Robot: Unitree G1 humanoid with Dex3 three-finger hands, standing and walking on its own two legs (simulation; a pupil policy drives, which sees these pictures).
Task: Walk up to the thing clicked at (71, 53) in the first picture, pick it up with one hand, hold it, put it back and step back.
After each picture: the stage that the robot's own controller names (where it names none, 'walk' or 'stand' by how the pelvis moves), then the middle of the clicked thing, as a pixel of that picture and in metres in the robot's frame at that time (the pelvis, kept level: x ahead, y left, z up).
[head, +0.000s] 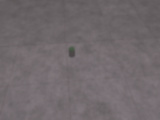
stand; (71, 52) +1.26 +0.10 -0.72
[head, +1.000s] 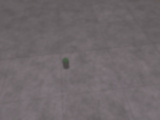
walk; (65, 63) +1.13 +0.23 -0.71
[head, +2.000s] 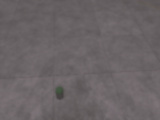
walk; (59, 93) +0.70 +0.20 -0.70
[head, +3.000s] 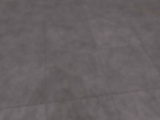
walk; out of the picture +0.41 +0.17 -0.71
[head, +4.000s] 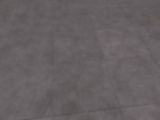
stand; out of the picture +0.35 +0.16 -0.72
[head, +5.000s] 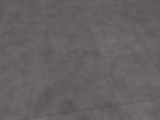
stand; out of the picture +0.35 +0.18 -0.73
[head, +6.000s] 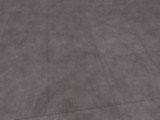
stand; out of the picture +0.35 +0.19 -0.73
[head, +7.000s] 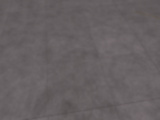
stand; out of the picture +0.34 +0.19 -0.73
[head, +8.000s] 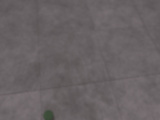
go down; (49, 116) +0.37 +0.18 -0.66
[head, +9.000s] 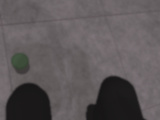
go down; (21, 64) +0.44 +0.20 -0.29
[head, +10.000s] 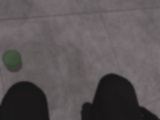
close in; (13, 62) +0.44 +0.21 -0.28
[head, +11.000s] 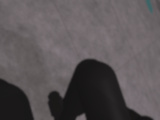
close in; out of the picture +0.43 +0.24 -0.23
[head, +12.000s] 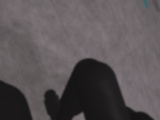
close; out of the picture +0.42 +0.25 -0.23
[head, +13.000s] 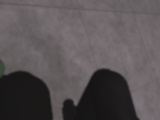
lift; out of the picture +0.35 +0.23 -0.17
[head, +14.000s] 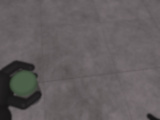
lift; (27, 89) +0.32 +0.17 +0.02
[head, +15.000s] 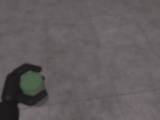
hold; (35, 90) +0.33 +0.16 +0.02
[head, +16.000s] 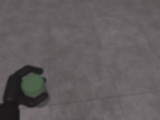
hold; (36, 91) +0.32 +0.16 +0.02
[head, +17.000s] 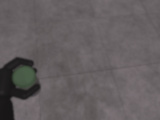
crouch; (28, 82) +0.36 +0.17 -0.04
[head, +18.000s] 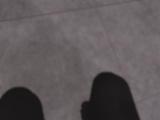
lower; out of the picture +0.48 +0.25 -0.09
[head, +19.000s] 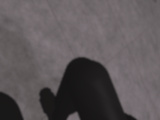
lower; out of the picture +0.44 +0.26 -0.23
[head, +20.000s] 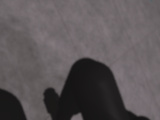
lower; out of the picture +0.44 +0.26 -0.23
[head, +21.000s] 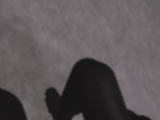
lower; out of the picture +0.43 +0.26 -0.23
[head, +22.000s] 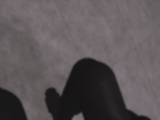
lower; out of the picture +0.44 +0.26 -0.22
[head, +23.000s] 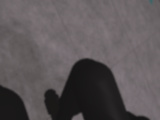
open; out of the picture +0.43 +0.24 -0.23
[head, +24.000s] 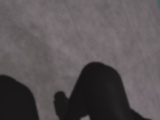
stand; out of the picture +0.44 +0.23 -0.24
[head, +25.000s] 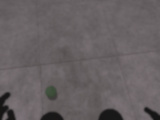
walk; (51, 93) +0.42 +0.15 -0.52
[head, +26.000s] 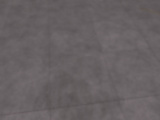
stand; out of the picture +0.38 +0.14 -0.67
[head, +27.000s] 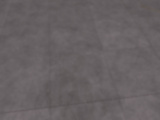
stand; out of the picture +0.38 +0.15 -0.67
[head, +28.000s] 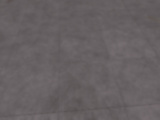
stand; out of the picture +0.40 +0.13 -0.72
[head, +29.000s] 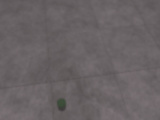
walk; (61, 104) +0.47 +0.10 -0.71
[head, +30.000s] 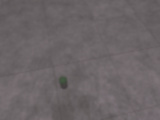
walk; (63, 82) +0.71 +0.18 -0.70
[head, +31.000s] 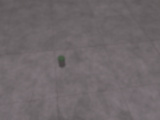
stand; (61, 61) +1.04 +0.20 -0.70
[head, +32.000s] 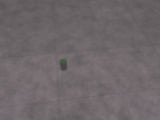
stand; (63, 65) +1.03 +0.18 -0.72
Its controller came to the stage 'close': yes
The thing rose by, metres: 0.73
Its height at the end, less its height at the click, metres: +0.00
